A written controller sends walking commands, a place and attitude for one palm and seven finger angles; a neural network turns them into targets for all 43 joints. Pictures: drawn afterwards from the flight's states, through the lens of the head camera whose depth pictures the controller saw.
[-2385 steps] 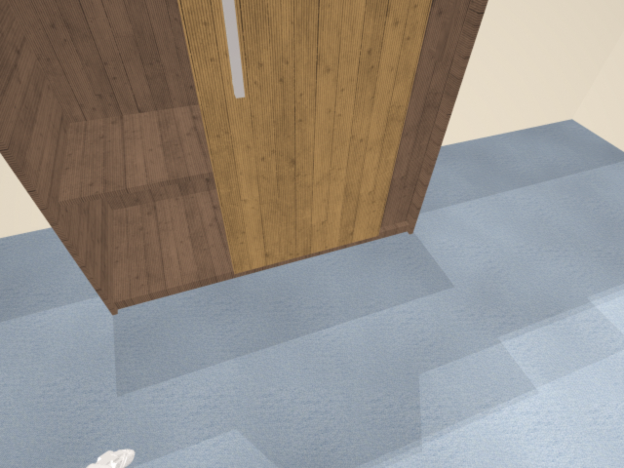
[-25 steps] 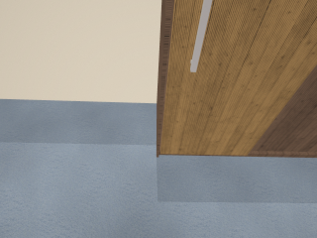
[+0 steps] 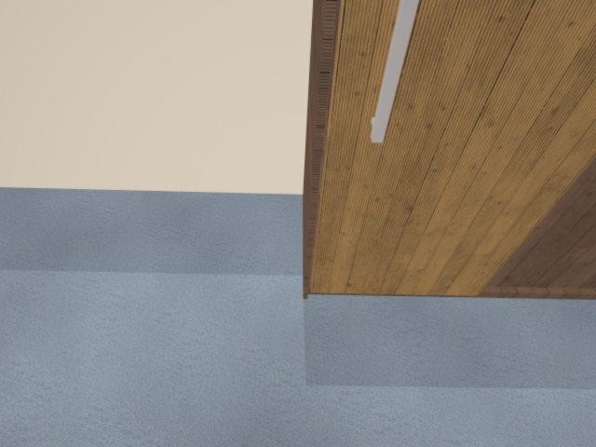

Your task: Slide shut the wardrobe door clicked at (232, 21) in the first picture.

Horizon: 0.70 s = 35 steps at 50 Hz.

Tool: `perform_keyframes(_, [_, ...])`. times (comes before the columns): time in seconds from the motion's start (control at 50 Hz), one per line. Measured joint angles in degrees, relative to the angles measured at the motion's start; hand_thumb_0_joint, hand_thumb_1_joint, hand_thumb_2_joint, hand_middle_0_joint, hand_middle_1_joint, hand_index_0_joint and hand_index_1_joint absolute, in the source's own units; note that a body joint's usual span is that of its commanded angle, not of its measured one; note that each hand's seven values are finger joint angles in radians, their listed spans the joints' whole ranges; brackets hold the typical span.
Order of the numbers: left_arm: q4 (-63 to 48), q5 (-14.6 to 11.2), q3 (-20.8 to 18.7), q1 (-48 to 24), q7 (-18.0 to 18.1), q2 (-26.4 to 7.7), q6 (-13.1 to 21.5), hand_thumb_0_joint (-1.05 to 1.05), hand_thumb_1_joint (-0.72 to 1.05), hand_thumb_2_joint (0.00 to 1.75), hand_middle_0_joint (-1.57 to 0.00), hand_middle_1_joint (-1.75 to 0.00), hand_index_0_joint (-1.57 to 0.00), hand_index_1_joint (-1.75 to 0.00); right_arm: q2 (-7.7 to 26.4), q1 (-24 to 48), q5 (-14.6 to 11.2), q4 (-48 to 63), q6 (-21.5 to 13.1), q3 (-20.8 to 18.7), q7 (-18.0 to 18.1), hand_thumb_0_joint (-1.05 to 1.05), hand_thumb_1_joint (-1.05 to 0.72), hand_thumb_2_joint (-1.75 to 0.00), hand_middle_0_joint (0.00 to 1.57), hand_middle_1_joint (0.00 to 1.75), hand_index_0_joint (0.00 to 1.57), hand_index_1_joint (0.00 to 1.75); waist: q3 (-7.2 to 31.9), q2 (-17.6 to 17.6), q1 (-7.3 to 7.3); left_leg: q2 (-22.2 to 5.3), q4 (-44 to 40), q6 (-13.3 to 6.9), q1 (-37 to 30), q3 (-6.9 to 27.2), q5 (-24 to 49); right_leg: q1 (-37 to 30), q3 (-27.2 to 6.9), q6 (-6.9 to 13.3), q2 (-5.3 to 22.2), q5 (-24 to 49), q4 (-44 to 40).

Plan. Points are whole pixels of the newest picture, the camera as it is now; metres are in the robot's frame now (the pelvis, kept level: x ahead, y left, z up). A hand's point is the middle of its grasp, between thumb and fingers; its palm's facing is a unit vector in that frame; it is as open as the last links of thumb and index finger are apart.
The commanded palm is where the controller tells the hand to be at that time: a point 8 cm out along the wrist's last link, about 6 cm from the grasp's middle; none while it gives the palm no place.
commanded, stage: look to check the result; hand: right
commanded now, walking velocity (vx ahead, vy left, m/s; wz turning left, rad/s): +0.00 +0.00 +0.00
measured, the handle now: (388, 72) +0.71 -0.11 +0.15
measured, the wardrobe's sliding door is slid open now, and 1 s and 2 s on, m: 0.01 0.01 0.01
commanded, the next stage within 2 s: stand and wait in 0.32 s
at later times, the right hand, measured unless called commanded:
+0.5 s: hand out of the picture +0.10 -0.23 -0.16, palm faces -0.03 +0.94 -0.33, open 7.4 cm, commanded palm none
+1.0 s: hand out of the picture +0.09 -0.24 -0.16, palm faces -0.04 +0.94 -0.33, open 7.4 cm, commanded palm none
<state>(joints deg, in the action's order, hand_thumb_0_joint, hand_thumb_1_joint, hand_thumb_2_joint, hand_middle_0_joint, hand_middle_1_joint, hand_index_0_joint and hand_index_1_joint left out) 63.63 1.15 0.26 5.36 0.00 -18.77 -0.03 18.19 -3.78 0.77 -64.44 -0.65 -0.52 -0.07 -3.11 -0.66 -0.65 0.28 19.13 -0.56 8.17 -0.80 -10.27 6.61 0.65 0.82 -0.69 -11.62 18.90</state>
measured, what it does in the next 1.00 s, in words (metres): stands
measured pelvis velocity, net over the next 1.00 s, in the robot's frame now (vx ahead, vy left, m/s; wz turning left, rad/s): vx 0.00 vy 0.00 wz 0.01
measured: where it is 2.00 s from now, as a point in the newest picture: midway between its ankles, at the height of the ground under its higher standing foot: outside the picture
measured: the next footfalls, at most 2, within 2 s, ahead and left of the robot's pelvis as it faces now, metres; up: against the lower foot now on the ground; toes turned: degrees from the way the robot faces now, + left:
none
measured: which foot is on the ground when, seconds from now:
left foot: down 0.00-1.00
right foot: down 0.00-1.00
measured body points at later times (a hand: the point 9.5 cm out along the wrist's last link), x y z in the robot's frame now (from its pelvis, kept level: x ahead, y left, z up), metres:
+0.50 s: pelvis +0.01 +0.01 +0.00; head +0.02 +0.01 +0.45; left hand +0.07 +0.30 -0.14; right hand +0.10 -0.28 -0.13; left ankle +0.00 +0.11 -0.75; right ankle -0.02 -0.11 -0.75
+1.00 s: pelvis +0.00 +0.00 +0.00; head +0.01 +0.01 +0.45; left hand +0.06 +0.30 -0.14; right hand +0.09 -0.29 -0.13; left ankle +0.00 +0.11 -0.75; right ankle -0.02 -0.11 -0.75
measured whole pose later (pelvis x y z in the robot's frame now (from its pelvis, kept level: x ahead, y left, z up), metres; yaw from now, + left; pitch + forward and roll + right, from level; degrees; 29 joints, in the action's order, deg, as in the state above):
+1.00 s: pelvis +0.00 +0.00 +0.00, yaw +1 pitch -2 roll +0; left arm 64.8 1.0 0.2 6.8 0.2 -18.6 0.0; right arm 18.6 -5.2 0.7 -65.1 -0.6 -0.6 -0.1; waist -2.9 -0.3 -0.6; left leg 1.1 17.2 -1.0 6.4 -0.1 -9.3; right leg 4.6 1.3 0.3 0.1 -11.1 17.2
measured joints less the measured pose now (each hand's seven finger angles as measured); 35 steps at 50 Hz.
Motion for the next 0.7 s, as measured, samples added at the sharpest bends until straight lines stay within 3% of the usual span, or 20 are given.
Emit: perform_keyframes(0.7, [0.9, -0.1, -0.1, 1.3, 0.2, -0.1, -0.1, 0.0, 0.9, 0.9, -0.2, -0.3, -0.21, -0.3, -0.1, -1.4, -0.1, -0.5, 0.1, 0.0, 0.0, 0.0, -0.91, -0.89, 0.2, 0.3, 0.2, 0.3, 0.2, 0.2, -0.03, 1.1, -1.7, -0.7, -1.7, 0.6, 0.6, -1.9, 0.6, -0.7, 1.1, 0.1, -1.5])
